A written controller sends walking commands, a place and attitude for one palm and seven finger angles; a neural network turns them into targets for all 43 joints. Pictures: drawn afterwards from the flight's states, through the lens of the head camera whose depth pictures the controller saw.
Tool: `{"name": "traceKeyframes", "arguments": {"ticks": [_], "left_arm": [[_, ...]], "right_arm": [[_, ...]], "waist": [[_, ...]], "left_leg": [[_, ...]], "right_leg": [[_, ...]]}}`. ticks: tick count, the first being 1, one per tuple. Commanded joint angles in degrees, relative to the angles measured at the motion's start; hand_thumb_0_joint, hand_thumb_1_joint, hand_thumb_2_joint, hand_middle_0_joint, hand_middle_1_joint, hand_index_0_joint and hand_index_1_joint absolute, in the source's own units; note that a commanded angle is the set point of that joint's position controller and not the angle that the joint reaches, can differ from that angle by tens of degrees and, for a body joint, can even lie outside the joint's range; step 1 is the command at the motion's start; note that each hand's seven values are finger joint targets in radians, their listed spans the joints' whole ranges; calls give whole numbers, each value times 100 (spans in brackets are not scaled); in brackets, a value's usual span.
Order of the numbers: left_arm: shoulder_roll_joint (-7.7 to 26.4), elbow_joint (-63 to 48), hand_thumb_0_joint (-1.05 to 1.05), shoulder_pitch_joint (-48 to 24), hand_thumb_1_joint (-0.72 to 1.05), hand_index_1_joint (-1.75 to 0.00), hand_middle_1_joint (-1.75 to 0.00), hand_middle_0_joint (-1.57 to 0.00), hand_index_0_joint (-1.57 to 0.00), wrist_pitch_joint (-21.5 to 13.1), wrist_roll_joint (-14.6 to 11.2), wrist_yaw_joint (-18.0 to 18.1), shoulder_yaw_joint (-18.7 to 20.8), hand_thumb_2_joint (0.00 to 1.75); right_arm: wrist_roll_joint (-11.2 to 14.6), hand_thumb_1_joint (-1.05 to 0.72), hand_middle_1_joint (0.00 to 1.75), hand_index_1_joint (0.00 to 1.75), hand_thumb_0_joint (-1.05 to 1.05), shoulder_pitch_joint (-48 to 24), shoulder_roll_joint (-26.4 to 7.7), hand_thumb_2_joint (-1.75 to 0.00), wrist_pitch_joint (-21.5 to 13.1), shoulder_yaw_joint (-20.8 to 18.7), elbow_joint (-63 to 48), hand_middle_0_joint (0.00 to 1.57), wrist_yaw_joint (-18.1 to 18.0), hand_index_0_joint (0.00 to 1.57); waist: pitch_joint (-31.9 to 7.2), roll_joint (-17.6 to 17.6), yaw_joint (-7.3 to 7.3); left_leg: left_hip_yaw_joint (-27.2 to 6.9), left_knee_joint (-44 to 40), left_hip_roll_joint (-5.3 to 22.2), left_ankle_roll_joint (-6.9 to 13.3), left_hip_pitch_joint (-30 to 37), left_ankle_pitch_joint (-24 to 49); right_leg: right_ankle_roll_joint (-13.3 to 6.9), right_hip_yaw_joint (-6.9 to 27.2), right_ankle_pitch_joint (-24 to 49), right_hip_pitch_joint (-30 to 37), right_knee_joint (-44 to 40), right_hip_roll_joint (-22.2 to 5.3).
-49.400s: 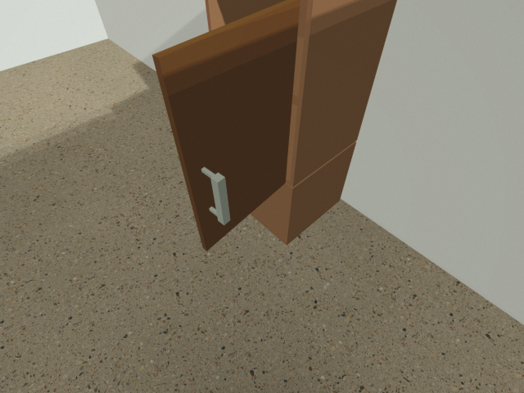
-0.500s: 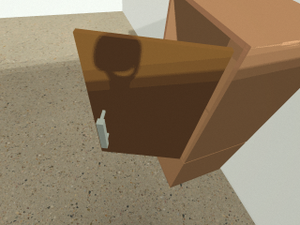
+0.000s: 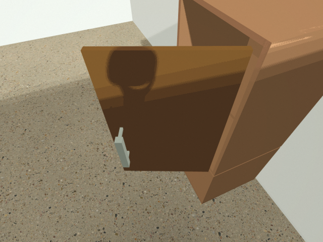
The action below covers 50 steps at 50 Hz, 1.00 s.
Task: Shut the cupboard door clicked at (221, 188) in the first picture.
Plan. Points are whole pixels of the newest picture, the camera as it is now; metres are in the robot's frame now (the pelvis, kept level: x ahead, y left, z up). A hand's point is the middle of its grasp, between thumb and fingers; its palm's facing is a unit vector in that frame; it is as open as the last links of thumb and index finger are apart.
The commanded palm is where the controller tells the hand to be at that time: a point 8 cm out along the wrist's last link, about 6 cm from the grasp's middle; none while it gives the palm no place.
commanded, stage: come to a stop and stand still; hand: left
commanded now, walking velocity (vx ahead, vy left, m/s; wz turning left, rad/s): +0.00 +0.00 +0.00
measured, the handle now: (123, 148) +0.43 +0.17 -0.11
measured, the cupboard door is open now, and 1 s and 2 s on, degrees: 66 66 66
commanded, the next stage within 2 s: look again from close up in 0.02 s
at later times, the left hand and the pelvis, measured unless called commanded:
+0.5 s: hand out of the picture +0.05 +0.15 -0.17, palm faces -0.01 -0.97 -0.22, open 7.3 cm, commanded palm none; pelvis +0.01 -0.03 +0.01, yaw +0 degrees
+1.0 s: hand (121, 197) +0.22 +0.12 +0.00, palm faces +0.19 -0.98 -0.05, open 6.9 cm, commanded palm +0.11 +0.17 -0.07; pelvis -0.01 -0.08 -0.03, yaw +3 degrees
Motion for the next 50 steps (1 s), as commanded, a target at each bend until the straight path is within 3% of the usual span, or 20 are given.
{"name": "traceKeyframes", "arguments": {"ticks": [1,5,8,15,25,36,37,38,39,40,41,42,43,44,45,46,47,48,49,50], "left_arm": [[723,-199,0,126,90,-30,-30,-20,-20,-109,-25,50,123,90],[721,-140,0,27,90,-30,-30,-20,-20,-80,-28,50,115,90],[705,-57,0,16,90,-30,-30,-20,-20,-63,-33,38,98,90],[678,22,0,-45,90,-30,-30,-20,-20,-99,-32,42,83,90],[575,135,0,-38,90,-30,-30,-20,-20,-121,-29,47,42,90],[496,198,0,98,90,-30,-30,-20,-20,-172,-42,62,38,90],[368,351,0,578,90,-30,-30,-20,-20,-295,56,269,36,90],[4037,-8777,0,-4511,90,-30,-30,-20,-20,-1832,-503,458,2921,90],[859,-6489,0,-235,90,-32,-32,-22,-22,-1322,-705,455,318,90],[736,-6457,0,-137,90,-34,-34,-24,-24,-1080,-975,676,536,90],[-874,-5158,0,1046,90,-36,-36,-25,-25,-524,-934,512,-384,90],[-223,-6134,0,-341,90,-38,-38,-27,-27,-755,-1000,463,11,90],[-89,-5805,0,-231,90,-40,-40,-29,-29,-985,-963,316,266,90],[58,-5056,0,-47,90,-42,-42,-31,-31,-1273,-962,157,563,90],[232,-4263,0,769,90,-44,-44,-33,-33,-1587,-1043,-73,1043,90],[-96,-3766,0,1394,90,-46,-46,-35,-35,-1994,-1198,-387,937,90],[-52,-3651,0,1897,90,-48,-48,-36,-36,-2449,-1382,-760,1217,90],[22,-3693,0,2173,90,-50,-50,-38,-38,-2909,-1518,-1204,1463,90],[19,-3729,0,2405,90,-52,-52,-40,-40,-3337,-1640,-1642,1498,90],[232,-3627,0,2423,90,-54,-54,-42,-42,-3675,-1719,-2052,1650,90]], "right_arm": [[38,-90,30,30,0,88,-795,-90,-181,-175,-178,20,-71,20],[42,-90,30,30,0,120,-772,-90,-178,-166,-29,20,-91,20],[44,-90,30,30,0,80,-788,-90,-172,-149,56,20,-91,20],[57,-90,30,30,0,67,-682,-90,-181,-130,224,20,-100,20],[72,-90,30,30,0,48,-541,-90,-153,-96,396,20,-99,20],[71,-90,30,30,0,32,-449,-90,-142,-89,539,20,-109,20],[137,-90,30,30,0,-73,-540,-90,-160,-115,218,20,-58,20],[240,-90,30,30,0,694,-1726,-90,-1244,-445,-1318,20,-600,20],[560,-90,30,30,0,136,-922,-90,-1765,0,-1289,20,-723,20],[382,-90,30,30,0,-3,-926,-90,-1926,-52,-1044,20,-632,20],[323,-90,30,30,0,93,-498,-90,-1933,-137,-953,20,-364,20],[306,-90,30,30,0,124,-882,-90,-1931,-345,-1324,20,-186,20],[230,-90,30,30,0,-52,-878,-90,-1951,-392,-1616,20,-144,20],[193,-90,30,30,0,-153,-920,-90,-1945,-382,-1736,20,-134,20],[210,-90,30,30,0,-172,-881,-90,-1904,-438,-1880,20,-95,20],[183,-90,30,30,0,-343,-804,-90,-1895,-411,-2074,20,-53,20],[150,-90,30,30,0,-407,-808,-90,-1871,-456,-2211,20,-22,20],[123,-90,30,30,0,-447,-839,-90,-1842,-506,-2337,20,25,20],[115,-90,30,30,0,-502,-805,-90,-1832,-567,-2441,20,66,20],[198,-90,30,30,0,-520,-759,-90,-1813,-582,-2557,20,145,20]], "waist": [[-177,-196,-13],[-89,-73,-25],[-79,7,-14],[-184,-147,-33],[-23,-190,-48],[-98,-247,-49],[-277,-577,12],[-2566,210,-867],[-2792,1894,-395],[-2553,1830,-157],[-1453,1170,-364],[-905,765,-399],[-332,350,-398],[198,-463,-380],[425,-1137,-215],[448,-2087,-101],[107,-2565,54],[-437,-2659,201],[-947,-2673,328],[-1220,-2230,406]], "left_leg": [[-1255,-660,1252,-444,244,1542],[-1200,-660,1266,-457,318,1781],[-1188,-729,1271,-449,314,1494],[-1005,-535,1222,-428,434,1835],[-933,-562,1208,-454,420,1554],[-872,-526,1215,-498,537,1611],[-808,544,1381,-631,297,2762],[-1103,690,1027,-664,2152,3973],[-1194,510,1145,-698,2817,4445],[-1059,236,1121,-954,2267,4838],[-1056,-121,1168,-899,1371,4192],[-1062,295,1068,-942,535,3099],[-1054,643,892,-935,-303,1978],[-1006,982,710,-895,-1202,887],[-911,1230,560,-823,-1823,297],[-866,1641,514,-751,-2367,37],[-812,1999,448,-769,-2795,5],[-724,2350,366,-799,-3104,223],[-645,2664,313,-856,-3463,200],[-638,2874,279,-908,-3734,-20]], "right_leg": [[-306,133,728,-13,-273,-106],[-278,75,791,21,-304,-108],[-259,102,733,49,-382,-125],[-253,148,1296,243,-501,-195],[-251,214,1399,227,-689,-222],[-284,250,1782,288,-750,-252],[-107,196,3085,315,-527,-358],[-130,-537,3281,29,1133,300],[-102,-766,571,-986,1835,595],[-186,-692,-55,-878,1554,537],[-105,-654,-252,-1347,1214,398],[-158,-621,156,-1288,928,301],[-212,-738,291,-1435,629,305],[-239,-777,444,-1658,416,277],[-265,-647,85,-1767,292,220],[-179,-450,62,-2076,491,144],[-91,-287,614,-2096,863,101],[-31,-202,1715,-1903,1404,90],[49,27,2134,-1739,1789,21],[60,301,2263,-1667,2011,-79]]}}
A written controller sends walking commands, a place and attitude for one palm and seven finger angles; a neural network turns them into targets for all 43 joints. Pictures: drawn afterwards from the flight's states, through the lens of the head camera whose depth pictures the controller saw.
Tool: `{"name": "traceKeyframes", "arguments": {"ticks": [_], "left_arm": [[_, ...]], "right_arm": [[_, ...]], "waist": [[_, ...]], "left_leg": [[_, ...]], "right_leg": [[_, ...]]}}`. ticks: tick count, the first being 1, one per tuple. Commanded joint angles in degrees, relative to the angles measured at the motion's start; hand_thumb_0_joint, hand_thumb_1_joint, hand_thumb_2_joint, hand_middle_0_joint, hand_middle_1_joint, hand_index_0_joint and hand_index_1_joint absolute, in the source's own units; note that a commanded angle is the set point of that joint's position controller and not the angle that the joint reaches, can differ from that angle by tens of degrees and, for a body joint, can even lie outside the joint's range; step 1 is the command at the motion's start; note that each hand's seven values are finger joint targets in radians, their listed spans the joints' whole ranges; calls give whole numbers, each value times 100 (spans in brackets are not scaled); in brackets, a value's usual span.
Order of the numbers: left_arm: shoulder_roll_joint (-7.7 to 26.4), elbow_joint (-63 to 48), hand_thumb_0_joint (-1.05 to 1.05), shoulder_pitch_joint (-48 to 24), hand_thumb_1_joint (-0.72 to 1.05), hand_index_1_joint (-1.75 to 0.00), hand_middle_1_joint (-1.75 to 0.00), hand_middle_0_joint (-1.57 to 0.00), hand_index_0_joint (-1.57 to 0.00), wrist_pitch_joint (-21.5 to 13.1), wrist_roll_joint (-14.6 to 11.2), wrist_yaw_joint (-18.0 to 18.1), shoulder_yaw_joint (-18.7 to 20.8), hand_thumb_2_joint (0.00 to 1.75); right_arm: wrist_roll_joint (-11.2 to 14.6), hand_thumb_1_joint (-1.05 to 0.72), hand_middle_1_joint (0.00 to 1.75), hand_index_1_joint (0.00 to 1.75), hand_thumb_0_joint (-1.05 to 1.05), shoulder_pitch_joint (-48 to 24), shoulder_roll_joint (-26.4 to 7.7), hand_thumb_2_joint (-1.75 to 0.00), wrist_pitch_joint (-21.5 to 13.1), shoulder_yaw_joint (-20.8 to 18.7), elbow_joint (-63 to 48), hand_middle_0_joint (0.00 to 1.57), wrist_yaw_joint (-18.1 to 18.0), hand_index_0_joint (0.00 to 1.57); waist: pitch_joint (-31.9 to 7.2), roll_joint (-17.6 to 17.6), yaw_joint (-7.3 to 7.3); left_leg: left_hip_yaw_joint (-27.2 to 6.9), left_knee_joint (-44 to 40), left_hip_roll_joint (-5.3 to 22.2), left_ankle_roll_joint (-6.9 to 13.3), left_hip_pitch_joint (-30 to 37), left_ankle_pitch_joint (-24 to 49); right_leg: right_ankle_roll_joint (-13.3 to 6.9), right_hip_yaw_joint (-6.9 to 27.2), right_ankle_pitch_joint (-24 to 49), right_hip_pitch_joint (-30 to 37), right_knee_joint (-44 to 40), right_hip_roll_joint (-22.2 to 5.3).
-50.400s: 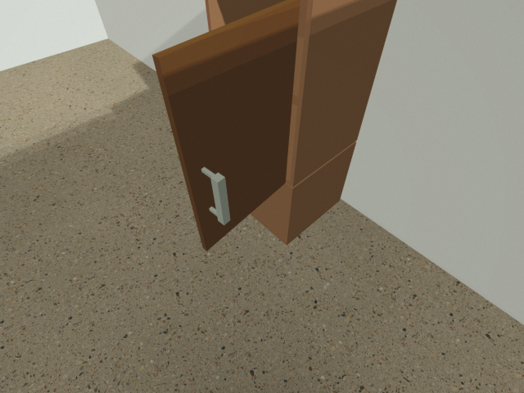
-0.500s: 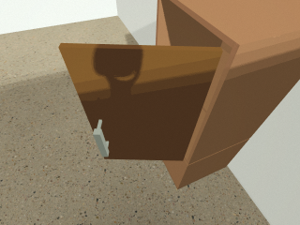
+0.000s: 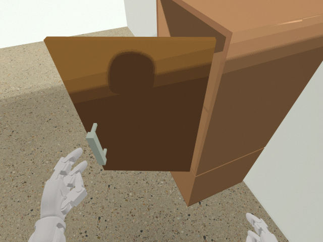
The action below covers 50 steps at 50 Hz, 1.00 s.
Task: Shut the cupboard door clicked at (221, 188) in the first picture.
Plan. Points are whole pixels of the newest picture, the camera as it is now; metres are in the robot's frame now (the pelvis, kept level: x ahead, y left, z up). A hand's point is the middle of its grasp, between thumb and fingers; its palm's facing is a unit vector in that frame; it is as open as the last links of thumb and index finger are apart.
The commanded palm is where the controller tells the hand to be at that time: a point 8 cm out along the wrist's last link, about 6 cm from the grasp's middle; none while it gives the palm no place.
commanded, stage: raise the hand and make a fist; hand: left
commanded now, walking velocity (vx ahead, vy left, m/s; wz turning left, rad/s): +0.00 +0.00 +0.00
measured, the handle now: (98, 144) +0.45 +0.23 -0.07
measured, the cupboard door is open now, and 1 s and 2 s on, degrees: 66 66 66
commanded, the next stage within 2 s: bring the fist close to the handle in 1.66 s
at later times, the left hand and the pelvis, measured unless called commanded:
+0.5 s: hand (89, 225) +0.19 +0.18 -0.05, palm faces -0.13 -0.99 +0.02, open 4.5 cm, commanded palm +0.15 +0.25 -0.04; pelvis -0.05 +0.00 -0.08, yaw -2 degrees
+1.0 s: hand (64, 220) +0.19 +0.24 -0.03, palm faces +0.01 -1.00 -0.03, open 3.1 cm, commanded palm +0.17 +0.28 -0.04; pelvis -0.03 +0.05 -0.08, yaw -2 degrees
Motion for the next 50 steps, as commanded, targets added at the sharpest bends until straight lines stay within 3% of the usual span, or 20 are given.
{"name": "traceKeyframes", "arguments": {"ticks": [1,3,4,6,10,13,15,17,20,21,22,25,27,29,33,37,40,41,45,50], "left_arm": [[670,589,0,2204,90,-56,-56,-44,-44,-1556,-488,-1633,789,90],[1241,-40,0,1565,90,-60,-60,-47,-47,-1709,-584,-1922,1239,90],[1453,-465,0,1246,90,-62,-62,-49,-49,-1691,-673,-1930,1406,90],[1674,-1278,0,466,90,-66,-66,-53,-53,-1703,-855,-1789,1576,90],[1432,-3229,0,-1092,90,-74,-74,-60,-60,-2202,-1048,-1539,972,90],[1061,-2845,0,-561,90,-80,-80,-66,-66,-2005,-964,-1776,252,90],[979,-2219,0,-427,90,-84,-84,-69,-69,-1500,-934,-2029,-10,90],[1169,-1568,0,-162,90,-88,-88,-73,-73,-800,-851,-2155,156,90],[1595,-1522,0,288,90,-94,-94,-79,-79,229,-872,-1974,833,90],[1521,-1778,0,422,90,-96,-96,-81,-81,409,-917,-1820,958,90],[1591,-2067,0,494,90,-98,-98,-82,-82,472,-947,-1586,1240,90],[1368,-2671,0,607,90,-104,-104,-88,-88,191,-909,-831,1361,90],[1088,-2763,0,750,90,-108,-108,-92,-92,-182,-739,-549,1039,90],[803,-2625,0,687,90,-112,-112,-95,-95,-506,-502,-490,474,90],[628,-2332,0,600,90,-120,-120,-102,-102,-709,-371,-843,-158,90],[1080,-2880,0,446,90,-128,-128,-110,-110,-644,-521,-1033,212,90],[1319,-3481,0,491,90,-134,-134,-115,-115,-630,-552,-753,564,90],[1148,-3637,0,628,90,-136,-136,-117,-117,-636,-549,-659,483,90],[821,-3334,0,1089,90,-144,-144,-124,-124,-421,-405,-446,224,90],[693,-2836,0,797,90,-150,-150,-130,-130,-3,-209,-705,-222,90]], "right_arm": [[119,-90,30,30,0,-564,-687,-90,-296,-409,-1340,20,168,20],[132,-90,30,30,0,-760,-693,-90,-261,-407,-1698,20,167,20],[141,-90,30,30,0,-882,-669,-90,-254,-389,-1887,20,135,20],[132,-90,30,30,0,-924,-645,-90,-256,-388,-2127,20,49,20],[85,-90,30,30,0,-638,-622,-90,-422,-306,-1975,20,-187,20],[129,-90,30,30,0,-469,-764,-90,-497,-265,-1748,20,-346,20],[194,-90,30,30,0,-405,-838,-90,-446,-206,-1739,20,-447,20],[306,-90,30,30,0,-354,-858,-90,-351,-218,-1786,20,-515,20],[364,-90,30,30,0,-510,-796,-90,-197,-208,-2125,20,-524,20],[359,-90,30,30,0,-525,-695,-90,-149,-187,-2251,20,-490,20],[337,-90,30,30,0,-573,-610,-90,-104,-194,-2305,20,-457,20],[244,-90,30,30,0,-684,-394,-90,-83,-168,-2262,20,-367,20],[160,-90,30,30,0,-568,-400,-90,-104,-176,-2178,20,-284,20],[98,-90,30,30,0,-470,-519,-90,-106,-175,-2094,20,-218,20],[107,-90,30,30,0,-275,-773,-90,-110,-188,-2127,20,-232,20],[150,-90,30,30,0,-251,-887,-90,-91,-199,-2278,20,-319,20],[114,-90,30,30,0,-282,-854,-90,-26,-190,-2310,20,-315,20],[94,-90,30,30,0,-276,-825,-90,6,-186,-2352,20,-293,20],[68,-90,30,30,0,-189,-780,-90,236,-195,-2357,20,-193,20],[114,-90,30,30,0,-179,-881,-90,429,-159,-2499,20,-181,20]], "waist": [[-488,-1391,652],[-921,185,756],[-1102,488,770],[-1300,427,634],[-1780,607,0],[-1344,378,-219],[-1011,186,-290],[-773,-146,-132],[-1313,-144,385],[-1518,-156,481],[-1751,-173,611],[-1769,-56,722],[-1626,92,603],[-1303,178,343],[-1074,-8,61],[-1636,376,248],[-1947,810,432],[-2064,911,471],[-1876,795,358],[-1218,483,104]], "left_leg": [[-144,1035,-131,-257,-2055,532],[58,1418,-186,-170,-2307,237],[78,1590,-184,-125,-2438,72],[-31,1924,-81,-49,-2708,-281],[-219,2530,138,132,-2548,-381],[-335,2590,224,188,-2632,-444],[-374,2617,233,241,-2885,-554],[-357,2414,257,228,-3149,-810],[-336,2135,183,204,-3033,-606],[-317,2061,155,176,-2943,-464],[-325,2006,147,144,-2867,-295],[-382,1872,184,72,-2767,-74],[-417,1781,204,54,-2644,54],[-496,1737,216,71,-2527,-45],[-683,1659,221,84,-2541,-632],[-809,1478,228,29,-2174,-687],[-963,1330,264,-165,-1670,-179],[-1007,1295,281,-244,-1441,171],[-1071,1358,354,-324,-1376,742],[-1129,1288,340,-279,-1868,-103]], "right_leg": [[399,1028,2620,90,188,-480],[285,1288,1324,-225,328,-457],[258,1429,654,-365,315,-434],[321,1783,-456,-589,180,-423],[352,1759,-918,-1289,326,-236],[287,1385,-936,-1729,447,-91],[347,1354,-1164,-1882,384,-63],[343,1327,-1762,-1779,164,-93],[302,1273,-1796,-1120,133,-136],[326,1232,-1556,-928,150,-173],[344,1169,-1254,-755,244,-178],[282,880,-688,-819,582,-55],[220,574,-287,-1170,878,24],[148,226,-313,-1818,1135,131],[109,21,-693,-2410,1245,169],[64,-44,-502,-2327,1396,176],[8,-197,-65,-2343,1642,234],[9,-250,91,-2362,1707,221],[47,-333,286,-2460,1724,269],[55,-339,34,-2573,1571,274]]}}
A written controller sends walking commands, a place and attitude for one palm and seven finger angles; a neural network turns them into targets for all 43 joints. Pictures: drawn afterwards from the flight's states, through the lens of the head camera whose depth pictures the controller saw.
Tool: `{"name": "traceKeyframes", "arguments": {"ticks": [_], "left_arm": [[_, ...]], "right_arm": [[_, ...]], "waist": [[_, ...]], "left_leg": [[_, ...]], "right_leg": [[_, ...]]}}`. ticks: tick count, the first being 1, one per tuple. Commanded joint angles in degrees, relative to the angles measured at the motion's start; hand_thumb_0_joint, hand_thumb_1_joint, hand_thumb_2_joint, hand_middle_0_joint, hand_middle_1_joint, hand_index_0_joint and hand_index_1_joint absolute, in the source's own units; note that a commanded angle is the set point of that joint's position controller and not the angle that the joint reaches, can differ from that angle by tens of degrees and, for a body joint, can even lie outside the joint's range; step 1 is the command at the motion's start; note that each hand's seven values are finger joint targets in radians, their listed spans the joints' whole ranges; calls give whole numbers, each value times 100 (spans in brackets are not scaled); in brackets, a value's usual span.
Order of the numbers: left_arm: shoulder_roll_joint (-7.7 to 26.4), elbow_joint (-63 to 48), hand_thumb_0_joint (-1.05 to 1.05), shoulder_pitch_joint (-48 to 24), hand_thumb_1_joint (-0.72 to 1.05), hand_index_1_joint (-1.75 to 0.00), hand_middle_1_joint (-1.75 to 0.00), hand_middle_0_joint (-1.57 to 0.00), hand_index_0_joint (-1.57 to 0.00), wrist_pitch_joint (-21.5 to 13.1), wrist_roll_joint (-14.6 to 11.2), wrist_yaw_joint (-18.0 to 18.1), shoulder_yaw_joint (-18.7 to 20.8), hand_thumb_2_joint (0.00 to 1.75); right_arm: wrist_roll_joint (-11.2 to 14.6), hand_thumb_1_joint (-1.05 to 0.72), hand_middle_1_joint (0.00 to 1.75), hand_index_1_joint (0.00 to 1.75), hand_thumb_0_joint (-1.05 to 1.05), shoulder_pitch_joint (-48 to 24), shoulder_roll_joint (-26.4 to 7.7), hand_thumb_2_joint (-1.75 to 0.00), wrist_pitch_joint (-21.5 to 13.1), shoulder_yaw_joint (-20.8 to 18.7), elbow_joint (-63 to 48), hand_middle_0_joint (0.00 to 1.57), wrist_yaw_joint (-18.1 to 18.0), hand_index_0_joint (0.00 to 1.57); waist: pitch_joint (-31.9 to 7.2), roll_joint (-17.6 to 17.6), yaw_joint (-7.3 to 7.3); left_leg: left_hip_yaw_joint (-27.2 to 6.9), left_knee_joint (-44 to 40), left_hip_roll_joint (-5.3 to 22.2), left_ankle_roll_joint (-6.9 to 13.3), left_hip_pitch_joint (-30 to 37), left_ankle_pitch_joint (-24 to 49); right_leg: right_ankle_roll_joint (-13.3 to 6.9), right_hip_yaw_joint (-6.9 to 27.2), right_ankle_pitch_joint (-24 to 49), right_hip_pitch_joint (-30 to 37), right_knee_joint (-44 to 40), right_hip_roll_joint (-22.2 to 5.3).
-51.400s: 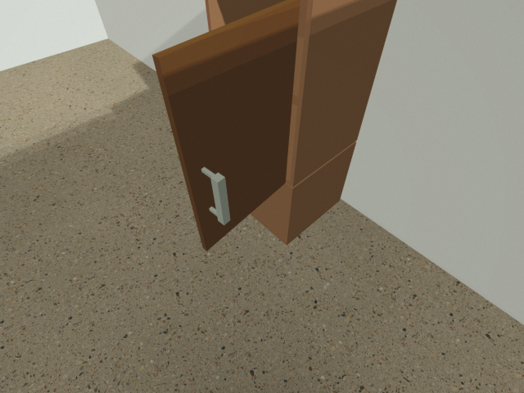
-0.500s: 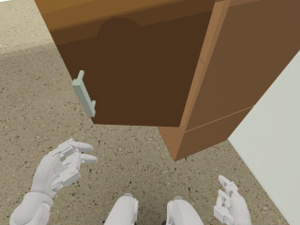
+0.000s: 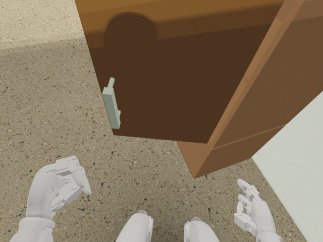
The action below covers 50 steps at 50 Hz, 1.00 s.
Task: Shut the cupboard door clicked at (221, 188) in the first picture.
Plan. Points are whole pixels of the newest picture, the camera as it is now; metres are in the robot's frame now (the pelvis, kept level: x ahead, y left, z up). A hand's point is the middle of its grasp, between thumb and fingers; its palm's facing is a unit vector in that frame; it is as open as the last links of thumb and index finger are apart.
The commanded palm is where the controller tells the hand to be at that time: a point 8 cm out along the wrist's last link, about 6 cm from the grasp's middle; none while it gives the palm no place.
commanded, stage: raise the hand and make a fist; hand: left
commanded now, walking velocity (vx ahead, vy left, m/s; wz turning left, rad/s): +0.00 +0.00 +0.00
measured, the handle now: (114, 104) +0.47 +0.19 +0.01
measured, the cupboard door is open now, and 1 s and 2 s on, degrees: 66 66 66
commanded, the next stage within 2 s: bring the fist close to the handle in 0.66 s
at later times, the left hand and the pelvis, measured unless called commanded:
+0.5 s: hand (97, 185) +0.23 +0.16 +0.04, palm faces -0.02 -1.00 -0.02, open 3.2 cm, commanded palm +0.21 +0.22 +0.04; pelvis +0.01 -0.02 +0.00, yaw +0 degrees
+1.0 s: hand (102, 177) +0.25 +0.16 +0.03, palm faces -0.01 -1.00 -0.03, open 3.1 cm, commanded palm +0.24 +0.21 +0.04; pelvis +0.00 -0.03 -0.01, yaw +0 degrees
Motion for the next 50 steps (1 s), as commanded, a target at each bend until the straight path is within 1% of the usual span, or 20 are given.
{"name": "traceKeyframes", "arguments": {"ticks": [1,5,6,8,11,15,17,19,21,24,26,29,34,35,38,41,42,45,48,50], "left_arm": [[409,-664,0,-128,90,-150,-150,-130,-130,-14,66,-214,-12,90],[781,-1148,0,-559,90,-150,-150,-130,-130,-202,-78,-181,418,90],[782,-1283,0,-566,90,-150,-150,-130,-130,-296,-120,-157,474,90],[709,-1318,0,-431,90,-150,-150,-130,-130,-447,-180,-101,490,90],[611,-1098,0,-224,90,-150,-150,-130,-130,-453,-146,-105,369,90],[499,-487,0,-1,90,-150,-150,-130,-130,-114,-127,-309,180,90],[563,-570,0,-76,90,-150,-150,-130,-130,-20,-184,-372,246,90],[740,-799,0,-214,90,-150,-150,-130,-130,-55,-242,-344,437,90],[863,-1134,0,-343,90,-150,-150,-130,-130,-213,-282,-244,579,90],[735,-1158,0,-249,90,-150,-150,-130,-130,-500,-321,-83,578,90],[626,-937,0,-168,90,-150,-150,-130,-130,-584,-289,-54,489,90],[503,-638,0,-76,90,-150,-150,-130,-130,-488,-178,-132,248,90],[655,-629,0,-146,90,-150,-150,-130,-130,-211,-230,-322,342,90],[782,-719,0,-247,90,-150,-150,-130,-130,-245,-264,-316,470,90],[752,-958,0,-392,90,-150,-150,-130,-130,-452,-298,-200,541,90],[813,-671,0,-755,90,-150,-150,-130,-130,-652,-249,-91,644,90],[620,-474,0,-847,90,-150,-150,-130,-130,-681,-219,-124,427,90],[601,-33,0,-1204,90,-150,-150,-130,-130,-615,-203,-280,290,90],[600,-29,0,-1553,90,-150,-150,-130,-130,-448,-195,-450,144,90],[822,-150,0,-1748,90,-150,-150,-130,-130,-365,-229,-463,337,90]], "right_arm": [[81,-90,30,30,0,82,-977,-90,-163,-401,-842,20,-85,20],[44,-90,30,30,0,76,-937,-90,-167,-354,-897,20,-141,20],[31,-90,30,30,0,61,-907,-90,-177,-351,-888,20,-139,20],[19,-90,30,30,0,48,-854,-90,-188,-328,-860,20,-115,20],[9,-90,30,30,0,68,-859,-90,-157,-327,-814,20,-81,20],[81,-90,30,30,0,59,-919,-90,-99,-335,-845,20,-90,20],[114,-90,30,30,0,70,-923,-90,-94,-351,-889,20,-112,20],[112,-90,30,30,0,75,-905,-90,-106,-355,-909,20,-139,20],[82,-90,30,30,0,46,-856,-90,-128,-340,-896,20,-160,20],[46,-90,30,30,0,56,-764,-90,-158,-326,-809,20,-142,20],[42,-90,30,30,0,38,-773,-90,-152,-342,-754,20,-130,20],[72,-90,30,30,0,50,-828,-90,-103,-359,-747,20,-101,20],[133,-90,30,30,0,60,-834,-90,-20,-366,-875,20,-142,20],[128,-90,30,30,0,53,-823,-90,-15,-362,-861,20,-165,20],[108,-90,30,30,0,16,-745,-90,-24,-335,-866,20,-166,20],[66,-90,30,30,0,24,-761,-90,-28,-324,-701,20,-167,20],[58,-90,30,30,0,16,-768,-90,-38,-309,-668,20,-153,20],[78,-90,30,30,0,54,-870,-90,-40,-309,-598,20,-151,20],[130,-90,30,30,0,37,-927,-90,-51,-325,-627,20,-165,20],[127,-90,30,30,0,63,-954,-90,-48,-332,-628,20,-192,20]], "waist": [[-911,294,-191],[-1244,511,-57],[-1429,603,-18],[-1461,728,33],[-1478,692,-16],[-1121,205,-121],[-1208,55,-113],[-1365,39,-73],[-1595,227,-2],[-1527,276,15],[-1441,133,-35],[-1237,223,-114],[-1312,-202,-115],[-1380,-192,-87],[-1406,0,-36],[-1262,61,-117],[-1146,31,-191],[-1039,8,-278],[-1311,143,-258],[-1613,186,-186]], "left_leg": [[-786,-1699,325,-574,1326,914],[-750,-1613,278,-587,1448,1095],[-700,-1568,269,-592,1558,1255],[-681,-1540,273,-631,1622,1405],[-602,-1430,261,-579,1492,1553],[-481,-1374,221,-398,934,1029],[-399,-1331,202,-343,850,1002],[-329,-1258,178,-302,813,1067],[-278,-1166,174,-296,862,1287],[-219,-1061,170,-304,796,1419],[-190,-967,177,-287,645,1376],[-166,-1002,174,-268,571,1119],[-103,-938,167,-202,376,1034],[-101,-864,167,-197,323,1114],[-93,-886,172,-225,407,1148],[-116,-763,185,-230,308,1113],[-119,-741,185,-227,270,1026],[-153,-726,191,-200,174,798],[-170,-830,195,-186,351,759],[-187,-840,201,-178,495,983]], "right_leg": [[-258,-176,596,261,-644,135],[-305,-113,707,381,-584,168],[-312,-103,778,437,-579,152],[-327,-108,816,432,-544,165],[-314,-91,915,486,-560,158],[-290,-3,702,677,-788,163],[-262,57,682,850,-854,137],[-253,145,714,1004,-884,117],[-273,214,898,1115,-814,111],[-266,269,1057,1145,-763,99],[-248,326,1055,1118,-760,90],[-234,353,778,970,-860,70],[-164,633,685,1371,-1113,5],[-171,690,802,1467,-1078,3],[-177,661,852,1431,-1018,-1],[-198,603,816,1115,-880,32],[-194,588,714,985,-878,31],[-225,564,331,759,-905,60],[-227,530,318,783,-924,48],[-247,503,609,935,-837,71]]}}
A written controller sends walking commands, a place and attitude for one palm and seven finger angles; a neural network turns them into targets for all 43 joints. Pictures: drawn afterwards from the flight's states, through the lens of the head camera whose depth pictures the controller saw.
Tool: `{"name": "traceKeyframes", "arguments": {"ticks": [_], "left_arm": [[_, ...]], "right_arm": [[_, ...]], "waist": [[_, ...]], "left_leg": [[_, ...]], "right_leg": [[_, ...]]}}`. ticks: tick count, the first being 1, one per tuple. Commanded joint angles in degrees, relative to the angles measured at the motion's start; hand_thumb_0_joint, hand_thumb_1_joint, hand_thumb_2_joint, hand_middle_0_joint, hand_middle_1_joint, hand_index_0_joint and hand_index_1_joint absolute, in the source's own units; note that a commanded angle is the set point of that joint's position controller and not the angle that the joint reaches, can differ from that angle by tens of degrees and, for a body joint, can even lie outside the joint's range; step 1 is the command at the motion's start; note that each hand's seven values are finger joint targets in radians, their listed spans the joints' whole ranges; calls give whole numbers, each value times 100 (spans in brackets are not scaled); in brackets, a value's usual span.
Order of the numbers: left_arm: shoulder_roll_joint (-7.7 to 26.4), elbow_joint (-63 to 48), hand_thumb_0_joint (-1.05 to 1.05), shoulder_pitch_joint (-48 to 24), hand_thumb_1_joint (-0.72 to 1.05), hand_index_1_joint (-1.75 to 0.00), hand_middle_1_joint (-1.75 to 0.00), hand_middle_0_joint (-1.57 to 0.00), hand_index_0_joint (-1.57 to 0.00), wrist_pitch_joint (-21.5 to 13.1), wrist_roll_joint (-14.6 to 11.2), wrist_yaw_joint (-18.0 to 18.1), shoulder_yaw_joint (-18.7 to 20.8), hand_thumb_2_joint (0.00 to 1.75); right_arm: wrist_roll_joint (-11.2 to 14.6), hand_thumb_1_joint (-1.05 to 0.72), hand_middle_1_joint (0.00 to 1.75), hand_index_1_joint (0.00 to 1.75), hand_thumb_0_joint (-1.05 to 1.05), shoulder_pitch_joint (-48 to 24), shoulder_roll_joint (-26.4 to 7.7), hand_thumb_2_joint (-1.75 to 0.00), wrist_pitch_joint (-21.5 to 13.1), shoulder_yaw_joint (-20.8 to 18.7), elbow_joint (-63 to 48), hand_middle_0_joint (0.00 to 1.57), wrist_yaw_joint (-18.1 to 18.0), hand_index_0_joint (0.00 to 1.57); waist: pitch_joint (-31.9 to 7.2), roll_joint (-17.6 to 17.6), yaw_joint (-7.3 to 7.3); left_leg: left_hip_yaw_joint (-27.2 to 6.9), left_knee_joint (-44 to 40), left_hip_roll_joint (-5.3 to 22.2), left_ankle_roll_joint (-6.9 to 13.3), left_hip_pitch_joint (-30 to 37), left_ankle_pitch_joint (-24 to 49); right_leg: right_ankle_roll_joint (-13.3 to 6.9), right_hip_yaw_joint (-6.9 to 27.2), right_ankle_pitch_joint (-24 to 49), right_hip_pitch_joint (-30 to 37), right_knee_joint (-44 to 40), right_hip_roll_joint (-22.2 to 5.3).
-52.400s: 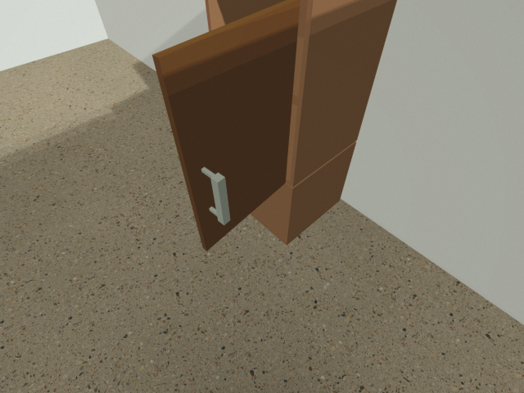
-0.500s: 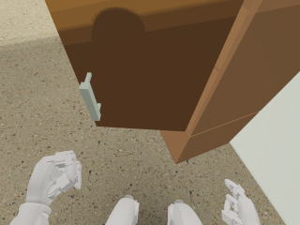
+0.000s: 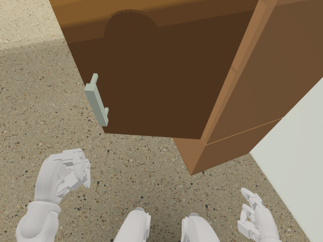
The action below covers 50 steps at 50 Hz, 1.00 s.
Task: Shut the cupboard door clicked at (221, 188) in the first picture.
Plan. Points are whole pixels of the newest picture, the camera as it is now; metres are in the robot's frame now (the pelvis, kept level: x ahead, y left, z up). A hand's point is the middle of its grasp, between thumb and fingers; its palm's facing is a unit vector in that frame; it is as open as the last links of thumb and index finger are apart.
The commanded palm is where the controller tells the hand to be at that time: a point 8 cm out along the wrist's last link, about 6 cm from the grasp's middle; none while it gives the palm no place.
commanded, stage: bring the fist close to the handle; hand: left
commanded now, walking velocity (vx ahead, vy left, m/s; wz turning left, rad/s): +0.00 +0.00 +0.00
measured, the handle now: (99, 101) +0.47 +0.22 +0.02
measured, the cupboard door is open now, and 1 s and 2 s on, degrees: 66 66 54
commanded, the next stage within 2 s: push the door shut along its arc in 1.16 s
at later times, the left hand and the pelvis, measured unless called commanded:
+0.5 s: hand (98, 144) +0.33 +0.18 +0.04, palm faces -0.02 -1.00 -0.03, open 3.2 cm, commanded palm +0.31 +0.23 +0.03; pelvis +0.00 +0.01 +0.00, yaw -1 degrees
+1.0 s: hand (102, 133) +0.37 +0.18 +0.03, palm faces +0.00 -1.00 -0.03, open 3.1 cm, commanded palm +0.34 +0.23 +0.03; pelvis +0.00 +0.01 +0.00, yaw -1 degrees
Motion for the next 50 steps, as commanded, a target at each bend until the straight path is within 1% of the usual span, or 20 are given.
{"name": "traceKeyframes", "arguments": {"ticks": [1,3,5,8,12,13,15,20,21,25,27,30,33,36,38,39,42,45,46,50], "left_arm": [[790,-1244,0,-848,90,-150,-150,-130,-130,-188,-95,-86,347,90],[803,-1401,0,-884,90,-150,-150,-130,-130,-215,-110,43,445,90],[820,-1276,0,-878,90,-150,-150,-130,-130,-201,-73,222,484,90],[476,-795,0,-1162,90,-150,-150,-130,-130,-172,98,444,191,90],[308,-195,0,-1584,90,-150,-150,-130,-130,-105,273,487,-50,90],[417,-104,0,-1747,90,-150,-150,-130,-130,-109,302,495,27,90],[536,-86,0,-2258,90,-150,-150,-130,-130,-168,307,491,82,90],[802,-212,0,-3078,90,-150,-150,-130,-130,-504,338,635,313,90],[751,-68,0,-2968,90,-150,-150,-130,-130,-530,332,666,367,90],[733,706,0,-3034,90,-150,-150,-130,-130,-443,398,692,387,90],[508,930,0,-3141,90,-150,-150,-130,-130,-339,433,635,155,90],[673,1146,0,-3347,90,-150,-150,-130,-130,-246,387,557,312,90],[795,1213,0,-3920,90,-150,-150,-130,-130,-404,384,572,453,90],[834,1227,0,-4306,90,-150,-150,-130,-130,-693,398,640,517,90],[882,1421,0,-4546,90,-150,-150,-130,-130,-846,442,657,545,90],[827,1484,0,-4368,90,-150,-150,-130,-130,-877,458,635,522,90],[894,1733,0,-3888,90,-150,-150,-130,-130,-797,443,511,591,90],[1014,1721,0,-3842,90,-150,-150,-130,-130,-618,376,383,666,90],[897,1740,0,-3748,90,-150,-150,-130,-130,-570,345,355,609,90],[1034,1582,0,-4132,90,-150,-150,-130,-130,-667,246,382,740,90]], "right_arm": [[54,-90,30,30,0,-38,-808,-90,-310,-383,-800,20,-92,20],[41,-90,30,30,0,-59,-769,-90,-299,-386,-800,20,-69,20],[15,-90,30,30,0,-44,-774,-90,-260,-362,-777,20,-38,20],[-1,-90,30,30,0,-55,-764,-90,-183,-362,-680,20,28,20],[6,-90,30,30,0,-12,-833,-90,-87,-380,-641,20,51,20],[16,-90,30,30,0,21,-862,-90,-74,-388,-611,20,44,20],[8,-90,30,30,0,45,-879,-90,-67,-387,-552,20,12,20],[-44,-90,30,30,0,50,-890,-90,-95,-389,-384,20,-3,20],[-50,-90,30,30,0,42,-870,-90,-81,-389,-362,20,17,20],[-49,-90,30,30,0,159,-899,-90,23,-397,-239,20,76,20],[-26,-90,30,30,0,152,-892,-90,96,-407,-250,20,112,20],[-1,-90,30,30,0,250,-929,-90,179,-422,-254,20,102,20],[2,-90,30,30,0,226,-902,-90,218,-423,-195,20,72,20],[-40,-90,30,30,0,246,-893,-90,195,-431,-96,20,71,20],[-58,-90,30,30,0,267,-892,-90,197,-438,10,20,78,20],[-70,-90,30,30,0,264,-880,-90,203,-444,-14,20,101,20],[-34,-90,30,30,0,272,-891,-90,292,-452,-79,20,145,20],[15,-90,30,30,0,315,-905,-90,380,-458,-147,20,151,20],[32,-90,30,30,0,286,-878,-90,405,-458,-160,20,153,20],[41,-90,30,30,0,273,-870,-90,427,-440,-170,20,93,20]], "waist": [[-1755,204,-94],[-1938,310,0],[-1826,360,18],[-1468,219,-136],[-1289,8,-242],[-1288,-68,-251],[-1395,-42,-295],[-1939,495,-217],[-2061,458,-157],[-1969,257,-210],[-1932,256,-260],[-1964,58,-273],[-1988,-27,-326],[-2211,215,-304],[-2195,144,-359],[-2299,302,-282],[-2386,193,-180],[-2379,130,-183],[-2343,39,-199],[-2109,-137,-289]], "left_leg": [[-56,-1220,79,44,916,1285],[-71,-1300,74,8,1110,1505],[-131,-1377,86,-25,1168,1550],[-163,-1425,105,-44,1107,1337],[-190,-1484,106,-26,970,964],[-209,-1501,118,-26,954,875],[-222,-1476,120,-17,987,829],[-299,-1454,140,-121,1481,1247],[-294,-1463,141,-141,1543,1373],[-267,-1436,151,-146,1375,1505],[-225,-1447,155,-139,1391,1533],[-177,-1423,151,-92,1247,1541],[-127,-1330,148,-57,1113,1514],[-143,-1232,153,-96,1314,1780],[-136,-1160,162,-95,1266,1760],[-96,-1167,136,-99,1269,1782],[-41,-1243,128,-93,1233,1888],[-1,-1277,124,-55,1113,1858],[37,-1285,118,-32,1079,1841],[51,-1240,114,16,848,1598]], "right_leg": [[28,590,1019,1398,-1231,-65],[19,499,1271,1452,-1127,-60],[-14,388,1268,1310,-1065,-20],[21,309,1091,988,-1084,-35],[28,304,791,824,-1156,-54],[28,310,717,793,-1174,-54],[18,340,689,797,-1169,-43],[-28,304,980,619,-970,-49],[-20,284,1055,654,-937,-59],[-15,276,1190,708,-933,-34],[11,290,1263,710,-981,-55],[14,338,1360,917,-1034,-42],[42,401,1409,949,-1018,-63],[23,399,1577,808,-881,-66],[33,414,1559,719,-857,-69],[28,433,1582,803,-846,-77],[23,457,1751,1065,-891,-71],[31,504,1839,1290,-948,-57],[61,529,1886,1349,-1009,-74],[73,589,1684,1377,-1080,-64]]}}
